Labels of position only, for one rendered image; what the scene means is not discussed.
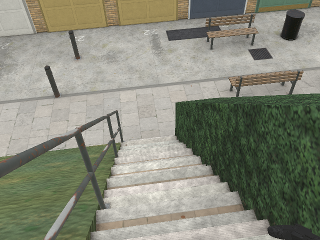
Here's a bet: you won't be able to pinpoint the stairs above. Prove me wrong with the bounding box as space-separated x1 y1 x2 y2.
90 135 285 240

